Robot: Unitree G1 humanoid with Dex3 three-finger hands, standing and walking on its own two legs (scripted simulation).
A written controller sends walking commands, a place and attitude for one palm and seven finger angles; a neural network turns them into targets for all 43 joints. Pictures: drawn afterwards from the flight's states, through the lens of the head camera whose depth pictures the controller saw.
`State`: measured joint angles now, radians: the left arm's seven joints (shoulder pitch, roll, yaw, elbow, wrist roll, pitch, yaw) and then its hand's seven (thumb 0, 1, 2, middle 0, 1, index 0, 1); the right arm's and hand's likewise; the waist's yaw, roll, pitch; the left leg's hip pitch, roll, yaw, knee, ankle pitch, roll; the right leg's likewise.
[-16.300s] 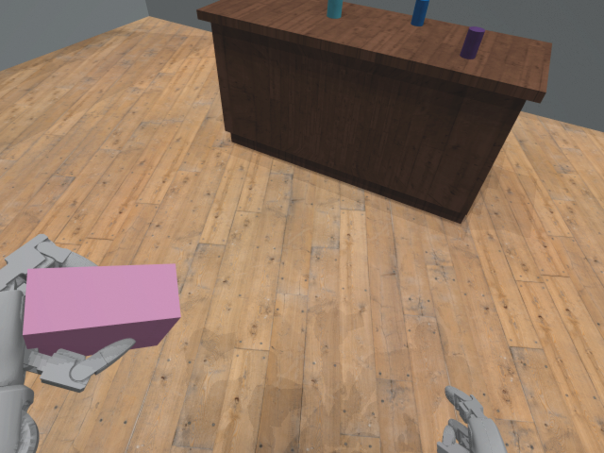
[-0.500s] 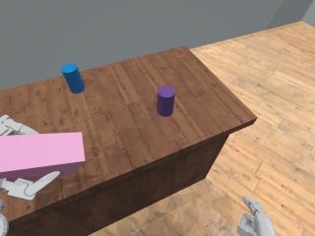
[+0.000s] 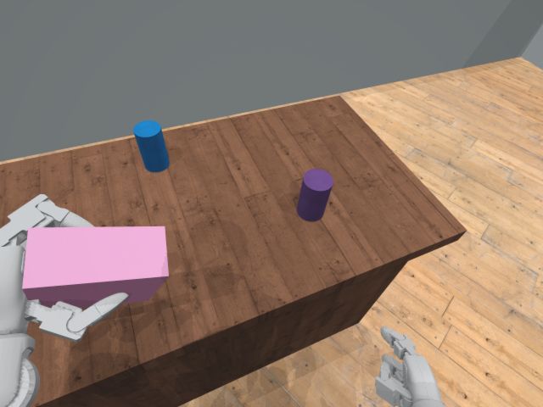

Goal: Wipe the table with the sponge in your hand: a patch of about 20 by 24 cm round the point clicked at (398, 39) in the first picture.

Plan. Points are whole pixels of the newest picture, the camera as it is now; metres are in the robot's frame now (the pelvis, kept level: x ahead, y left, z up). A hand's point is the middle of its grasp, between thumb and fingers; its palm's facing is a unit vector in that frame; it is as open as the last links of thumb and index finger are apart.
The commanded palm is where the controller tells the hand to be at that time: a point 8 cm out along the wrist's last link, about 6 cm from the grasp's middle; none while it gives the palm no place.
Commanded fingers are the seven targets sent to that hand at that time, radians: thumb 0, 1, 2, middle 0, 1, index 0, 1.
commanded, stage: shuffle to correct the standing spot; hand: left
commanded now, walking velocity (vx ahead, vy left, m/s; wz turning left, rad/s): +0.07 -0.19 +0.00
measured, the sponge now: (118, 269) +0.24 +0.20 +0.13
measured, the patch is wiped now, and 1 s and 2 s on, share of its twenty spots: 0.00 0.00 0.00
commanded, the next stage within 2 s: come to a stop and stand still in 0.08 s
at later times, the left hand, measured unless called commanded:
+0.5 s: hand (115, 269) +0.22 +0.19 +0.16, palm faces +0.37 -0.86 -0.36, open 9.9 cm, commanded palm +0.16 +0.24 +0.17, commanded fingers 0.00 0.10 1.30 -1.20 -1.60 -1.20 -1.60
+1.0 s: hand (46, 280) +0.20 +0.25 +0.16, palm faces +0.41 -0.84 -0.35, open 9.9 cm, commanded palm +0.14 +0.29 +0.17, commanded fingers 0.00 0.10 1.30 -1.20 -1.60 -1.20 -1.60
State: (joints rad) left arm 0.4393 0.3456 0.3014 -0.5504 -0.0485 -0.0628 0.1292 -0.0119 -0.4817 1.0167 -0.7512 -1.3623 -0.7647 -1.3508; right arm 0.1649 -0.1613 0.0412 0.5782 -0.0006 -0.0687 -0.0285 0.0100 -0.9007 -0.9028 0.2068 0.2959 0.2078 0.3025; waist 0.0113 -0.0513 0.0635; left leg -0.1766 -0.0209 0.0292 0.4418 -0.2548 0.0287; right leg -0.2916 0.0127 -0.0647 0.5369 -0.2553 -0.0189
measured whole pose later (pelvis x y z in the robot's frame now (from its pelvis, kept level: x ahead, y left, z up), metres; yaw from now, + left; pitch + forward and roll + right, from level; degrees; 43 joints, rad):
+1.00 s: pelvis -0.01 +0.00 +0.01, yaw +1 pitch -1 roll -1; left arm 0.47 0.35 0.31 -0.51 -0.05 -0.09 0.17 -0.01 -0.48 1.02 -0.74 -1.37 -0.76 -1.35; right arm 0.19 -0.19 0.03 0.58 0.00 -0.05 -0.06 0.01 -0.90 -0.90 0.21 0.30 0.21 0.30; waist 0.00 -0.01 0.02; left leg -0.16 -0.03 0.01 0.38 -0.21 0.03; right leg -0.20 0.02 -0.09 0.31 -0.10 -0.03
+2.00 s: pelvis +0.00 +0.01 +0.00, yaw +1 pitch -1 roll -1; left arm 0.39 0.45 0.42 -0.43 -0.07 -0.26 0.09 -0.01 -0.48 1.02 -0.75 -1.36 -0.76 -1.35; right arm 0.24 -0.18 0.03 0.58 0.01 -0.16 -0.01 0.01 -0.90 -0.90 0.21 0.30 0.21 0.30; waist 0.02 -0.06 0.07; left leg -0.19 -0.04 0.02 0.48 -0.27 0.04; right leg -0.25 0.00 -0.08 0.43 -0.17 -0.02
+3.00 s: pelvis +0.01 -0.06 -0.01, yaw -1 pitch +0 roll +0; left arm 0.49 0.44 0.41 -0.57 -0.10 -0.17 0.07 -0.01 -0.49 1.02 -0.75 -1.36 -0.77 -1.35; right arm 0.17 -0.21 -0.02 0.55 0.01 -0.09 -0.03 0.01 -0.90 -0.90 0.20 0.30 0.21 0.30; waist -0.01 -0.03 0.07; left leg -0.24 0.08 0.01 0.57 -0.33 -0.05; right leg -0.30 0.11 -0.09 0.50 -0.21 -0.12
